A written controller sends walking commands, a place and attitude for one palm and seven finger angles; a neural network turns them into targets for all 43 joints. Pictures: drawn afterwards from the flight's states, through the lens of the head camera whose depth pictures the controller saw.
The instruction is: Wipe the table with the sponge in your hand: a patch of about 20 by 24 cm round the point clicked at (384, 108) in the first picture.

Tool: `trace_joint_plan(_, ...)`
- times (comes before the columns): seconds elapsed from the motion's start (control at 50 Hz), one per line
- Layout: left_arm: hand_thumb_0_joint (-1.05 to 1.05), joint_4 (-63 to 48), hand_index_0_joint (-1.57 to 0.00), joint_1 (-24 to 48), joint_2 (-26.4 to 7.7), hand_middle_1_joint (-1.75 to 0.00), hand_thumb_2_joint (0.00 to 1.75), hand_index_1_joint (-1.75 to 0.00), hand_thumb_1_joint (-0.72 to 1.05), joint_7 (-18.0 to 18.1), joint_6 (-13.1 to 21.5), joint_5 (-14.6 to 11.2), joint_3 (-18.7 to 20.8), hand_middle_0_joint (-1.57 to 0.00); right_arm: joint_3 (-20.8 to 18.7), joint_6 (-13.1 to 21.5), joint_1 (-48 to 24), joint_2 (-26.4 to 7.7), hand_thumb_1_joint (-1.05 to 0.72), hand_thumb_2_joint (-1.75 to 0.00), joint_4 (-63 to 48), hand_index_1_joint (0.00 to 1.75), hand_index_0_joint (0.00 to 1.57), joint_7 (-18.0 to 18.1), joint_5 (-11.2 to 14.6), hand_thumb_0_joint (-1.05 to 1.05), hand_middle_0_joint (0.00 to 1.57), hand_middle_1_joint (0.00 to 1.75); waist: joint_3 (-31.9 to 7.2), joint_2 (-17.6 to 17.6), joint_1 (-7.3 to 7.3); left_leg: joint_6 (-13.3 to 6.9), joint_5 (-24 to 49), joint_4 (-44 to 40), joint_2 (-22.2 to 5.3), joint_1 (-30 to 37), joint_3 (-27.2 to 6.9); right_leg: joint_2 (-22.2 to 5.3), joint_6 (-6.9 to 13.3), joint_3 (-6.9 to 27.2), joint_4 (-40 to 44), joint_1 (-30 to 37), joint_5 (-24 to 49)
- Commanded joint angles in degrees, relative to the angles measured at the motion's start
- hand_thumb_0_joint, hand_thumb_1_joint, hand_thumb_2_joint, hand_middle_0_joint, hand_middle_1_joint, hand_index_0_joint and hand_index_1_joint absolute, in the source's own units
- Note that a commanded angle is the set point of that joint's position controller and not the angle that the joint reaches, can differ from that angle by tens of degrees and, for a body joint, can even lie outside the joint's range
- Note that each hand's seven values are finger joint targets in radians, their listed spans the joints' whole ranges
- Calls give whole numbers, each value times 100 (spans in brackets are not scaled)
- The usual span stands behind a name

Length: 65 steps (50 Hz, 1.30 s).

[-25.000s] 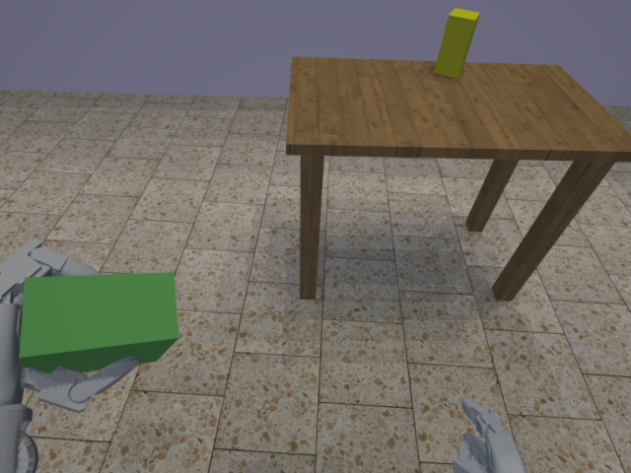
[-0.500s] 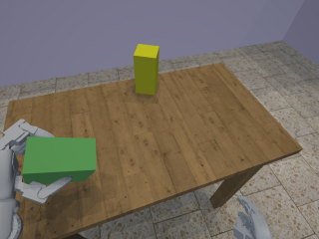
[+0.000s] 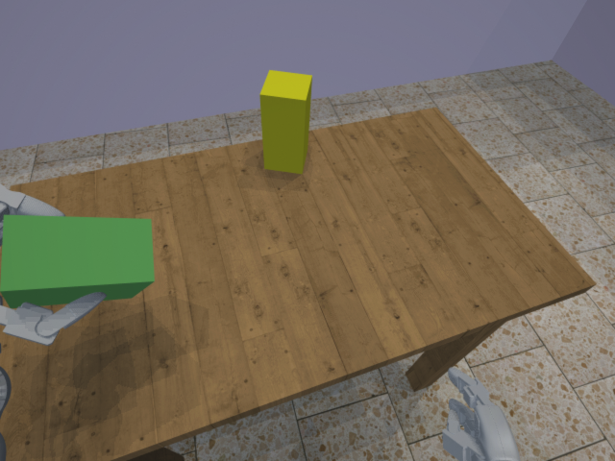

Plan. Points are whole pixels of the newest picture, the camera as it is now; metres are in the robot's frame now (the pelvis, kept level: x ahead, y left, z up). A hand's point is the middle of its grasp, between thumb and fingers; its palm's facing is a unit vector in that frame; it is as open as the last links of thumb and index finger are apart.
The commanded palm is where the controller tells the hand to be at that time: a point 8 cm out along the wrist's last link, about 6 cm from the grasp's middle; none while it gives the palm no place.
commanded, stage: come to a stop and stand still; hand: left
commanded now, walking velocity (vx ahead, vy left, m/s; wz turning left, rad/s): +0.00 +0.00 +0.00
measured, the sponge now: (100, 263) +0.27 +0.25 +0.14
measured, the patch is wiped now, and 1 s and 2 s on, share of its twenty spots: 0.00 0.00 0.00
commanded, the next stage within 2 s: look again from close up in 0.50 s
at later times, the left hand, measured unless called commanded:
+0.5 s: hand (43, 306) +0.21 +0.27 +0.16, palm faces +0.40 -0.86 -0.33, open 10.4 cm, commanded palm +0.15 +0.30 +0.17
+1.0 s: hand (53, 316) +0.20 +0.26 +0.15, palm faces +0.40 -0.83 -0.38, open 10.4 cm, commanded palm +0.15 +0.29 +0.17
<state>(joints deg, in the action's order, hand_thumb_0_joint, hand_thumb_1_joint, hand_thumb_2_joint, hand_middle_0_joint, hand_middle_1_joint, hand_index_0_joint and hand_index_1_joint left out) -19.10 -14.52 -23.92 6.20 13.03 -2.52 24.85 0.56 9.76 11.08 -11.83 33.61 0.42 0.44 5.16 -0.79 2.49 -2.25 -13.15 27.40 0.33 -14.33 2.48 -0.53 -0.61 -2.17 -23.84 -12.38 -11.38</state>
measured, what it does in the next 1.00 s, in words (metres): stands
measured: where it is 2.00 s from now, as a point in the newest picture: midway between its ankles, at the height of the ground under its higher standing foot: outside the picture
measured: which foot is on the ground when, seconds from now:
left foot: down 0.00-1.00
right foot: down 0.00-1.00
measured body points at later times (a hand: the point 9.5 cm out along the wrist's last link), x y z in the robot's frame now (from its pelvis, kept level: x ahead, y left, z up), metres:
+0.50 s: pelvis +0.00 +0.02 +0.00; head +0.02 +0.05 +0.45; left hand +0.18 +0.31 +0.17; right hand +0.20 -0.19 -0.06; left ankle +0.02 +0.09 -0.74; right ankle +0.01 -0.13 -0.74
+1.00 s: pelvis +0.00 +0.00 +0.00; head +0.01 +0.02 +0.45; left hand +0.18 +0.30 +0.17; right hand +0.17 -0.22 -0.07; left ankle +0.02 +0.09 -0.74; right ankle +0.01 -0.13 -0.74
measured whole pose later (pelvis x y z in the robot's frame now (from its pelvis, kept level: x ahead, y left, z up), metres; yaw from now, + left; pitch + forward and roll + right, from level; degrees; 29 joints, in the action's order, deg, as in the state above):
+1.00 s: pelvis +0.00 +0.00 +0.00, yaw +2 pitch -1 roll -2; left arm -25.1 -25.4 -20.5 6.5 12.3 -1.6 19.3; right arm 0.7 7.6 12.8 -11.4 33.5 2.2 0.7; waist 3.3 -0.3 0.9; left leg -2.6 -12.2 26.4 1.0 -13.0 0.8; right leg -1.1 -1.1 -3.9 -21.5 -9.7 -10.3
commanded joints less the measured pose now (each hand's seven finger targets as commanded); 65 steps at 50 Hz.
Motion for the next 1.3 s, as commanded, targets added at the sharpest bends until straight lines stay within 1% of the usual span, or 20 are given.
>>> trace_joint_plan(0.0, 0, -2086, -120, -707, -461, -160, 130, -160, 10, -51, 520, -9, -205, -120, -294, 398, -483, -691, -90, -90, -974, 30, 20, -46, 48, 0, 20, 30, -1259, 306, 10, 35, 754, -750, -632, -151, -785, -373, 149, 239, -128, 886, 506)
trace_joint_plan(0.04, 0, -2064, -120, -878, -843, -160, 130, -160, 10, 39, 525, -20, 280, -120, -317, 357, -447, -710, -90, -90, -962, 30, 20, 26, 22, 0, 20, 30, -1174, -193, -2, 79, 673, -680, -589, -214, -805, -412, 128, 251, -4, 864, 596)
trace_joint_plan(0.08, 0, -2046, -120, -837, -1261, -160, 130, -160, 10, 110, 519, -68, 849, -120, -313, 292, -564, -729, -90, -90, -947, 30, 20, 92, 47, 0, 20, 30, -1266, -238, -35, 136, 580, -623, -523, -54, -768, -423, 128, 286, 50, 725, 503)
trace_joint_plan(0.1, 0, -1952, -120, -828, -1000, -160, 130, -160, 10, 81, 556, -83, 669, -120, -308, 242, -468, -659, -90, -90, -969, 30, 20, 147, 40, 0, 20, 30, -1115, -112, -73, 124, 672, -625, -543, -126, -830, -492, 156, 215, 86, 688, 565)
trace_joint_plan(0.22, 0, -2321, -120, -311, -935, -160, 130, -160, 10, 58, 627, -68, 421, -120, -292, 260, -324, -645, -90, -90, -935, 30, 20, 222, 37, 0, 20, 30, -1371, 1005, -95, 280, 2024, -450, -625, 451, -789, -440, 185, 83, -81, 707, 1027)
trace_joint_plan(0.32, 0, -2339, -120, -487, -495, -160, 130, -160, 10, 70, 515, 5, -96, -120, -305, 297, -304, -700, -90, -90, -869, 30, 20, 131, 38, 0, 20, 30, -1368, 705, -115, 354, 2086, -435, -689, 529, -809, -405, 164, 57, -8, 732, 1069)
trace_joint_plan(0.4, 0, -1872, -120, -542, -345, -160, 130, -160, 10, 105, 408, 38, -135, -120, -280, 174, -344, -691, -90, -90, -866, 30, 20, 130, 39, 0, 20, 30, -1009, 348, -133, 312, 879, -677, -658, 24, -841, -419, 163, 88, 186, 722, 716)
trace_joint_plan(0.48, 0, -2029, -120, -317, -782, -160, 130, -160, 10, 159, 401, 48, 306, -120, -295, 82, -442, -706, -90, -90, -929, 30, 20, 197, 44, 0, 20, 30, -944, 538, -123, 289, 232, -869, -635, -169, -851, -382, 161, 137, 226, 772, 459)
trace_joint_plan(0.5, 0, -1800, -120, -453, -571, -160, 130, -160, 10, 129, 400, 27, 135, -120, -253, 49, -398, -629, -90, -90, -949, 30, 20, 207, 34, 0, 20, 30, -883, 527, -127, 254, 151, -881, -639, -218, -881, -429, 171, 105, 309, 776, 429)
trace_joint_plan(0.58, 0, -2228, -120, -318, -745, -160, 130, -160, 10, 140, 409, 24, 225, -120, -257, 91, -487, -666, -90, -90, -1021, 30, 20, 222, 44, 0, 20, 30, -1026, 570, -131, 206, 5, -849, -594, -115, -842, -398, 162, 166, 339, 817, 416)
trace_joint_plan(0.72, 0, -2243, -120, -621, -529, -160, 130, -160, 10, 140, 406, 40, 14, -120, -266, 149, -370, -677, -90, -90, -973, 30, 20, 217, 27, 0, 20, 30, -1076, 689, -145, 225, 199, -844, -575, -66, -894, -394, 189, 158, 335, 889, 532)
trace_joint_plan(0.88, 0, -1915, -120, -605, -652, -160, 130, -160, 10, 139, 320, 50, 192, -120, -287, 99, -397, -703, -90, -90, -907, 30, 20, 242, 46, 0, 20, 30, -939, 263, -158, 193, 83, -816, -569, -53, -830, -400, 167, 215, 470, 689, 379)
trace_joint_plan(0.9, 0, -1766, -120, -642, -420, -160, 130, -160, 10, 109, 316, 39, -17, -120, -261, 84, -364, -669, -90, -90, -900, 30, 20, 247, 33, 0, 20, 30, -888, 324, -179, 168, 65, -823, -552, -60, -853, -420, 187, 223, 506, 633, 320)
trace_joint_plan(0.98, 0, -2110, -120, -506, -713, -160, 130, -160, 10, 141, 309, 61, 188, -120, -277, 116, -466, -699, -90, -90, -918, 30, 20, 254, 37, 0, 20, 30, -932, 409, -155, 130, 2, -786, -542, -79, -808, -417, 177, 289, 511, 693, 381)
trace_joint_plan(1.0, 0, -2016, -120, -559, -461, -160, 130, -160, 10, 111, 306, 23, -31, -120, -233, 108, -417, -643, -90, -90, -914, 30, 20, 260, 21, 0, 20, 30, -967, 342, -179, 137, 78, -801, -526, 3, -828, -402, 196, 265, 525, 653, 368)
trace_joint_plan(1.08, 0, -2190, -120, -456, -766, -160, 130, -160, 10, 140, 259, -4, 265, -120, -258, 96, -510, -658, -90, -90, -927, 30, 20, 265, 27, 0, 20, 30, -990, 367, -165, 198, 272, -848, -613, 77, -799, -293, 150, 287, 464, 696, 537)
trace_joint_plan(1.1, 0, -2065, -120, -510, -513, -160, 130, -160, 10, 102, 256, -43, 68, -120, -240, 74, -447, -628, -90, -90, -922, 30, 20, 264, 10, 0, 20, 30, -981, 376, -186, 192, 376, -854, -610, 96, -814, -284, 162, 260, 467, 686, 606)
trace_joint_plan(1.18, 0, -2263, -120, -493, -708, -160, 130, -160, 10, 107, 219, -67, 234, -120, -279, 35, -524, -642, -90, -90, -960, 30, 20, 217, 33, 0, 20, 30, -1076, 647, -178, 254, 717, -820, -716, 214, -763, -236, 139, 244, 338, 719, 764)
trace_joint_plan(1.2, 0, -2175, -120, -524, -476, -160, 130, -160, 10, 67, 216, -93, 32, -120, -261, 15, -467, -609, -90, -90, -974, 30, 20, 210, 24, 0, 20, 30, -1038, 675, -187, 235, 641, -871, -742, 173, -788, -223, 141, 201, 355, 704, 706)
trace_joint_plan(1.28, 0, -2311, -120, -668, -693, -160, 130, -160, 10, 78, 157, -110, 247, -120, -297, -34, -540, -626, -90, -90, -1027, 30, 20, 172, 45, 0, 20, 30, -1105, 603, -179, 241, 809, -786, -814, 162, -756, -211, 126, 194, 289, 770, 813)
